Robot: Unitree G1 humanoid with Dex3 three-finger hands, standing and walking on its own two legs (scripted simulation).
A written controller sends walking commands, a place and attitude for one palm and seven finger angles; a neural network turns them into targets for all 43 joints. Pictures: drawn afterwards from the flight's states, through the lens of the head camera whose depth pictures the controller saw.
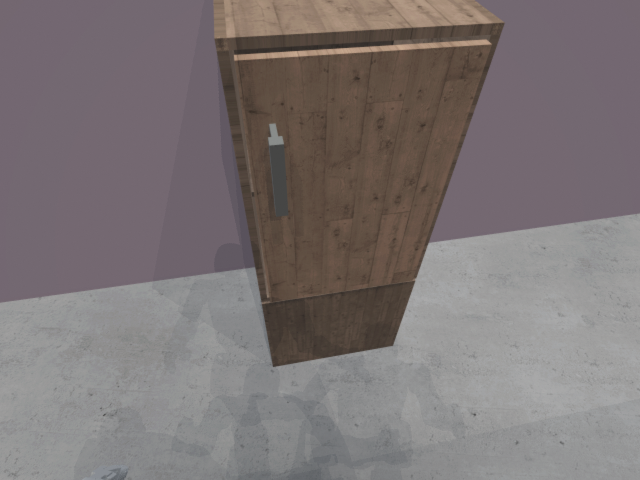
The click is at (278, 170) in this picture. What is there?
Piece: cupboard door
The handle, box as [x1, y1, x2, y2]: [268, 123, 287, 216]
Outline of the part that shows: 274,123 269,124 271,136 268,137 274,204 276,216 287,214 287,200 282,137 277,135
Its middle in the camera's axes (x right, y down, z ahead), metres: -0.07 -0.11 +0.62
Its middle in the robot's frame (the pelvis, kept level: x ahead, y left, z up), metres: +0.55 +0.10 +0.08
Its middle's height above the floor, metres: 0.85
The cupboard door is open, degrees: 0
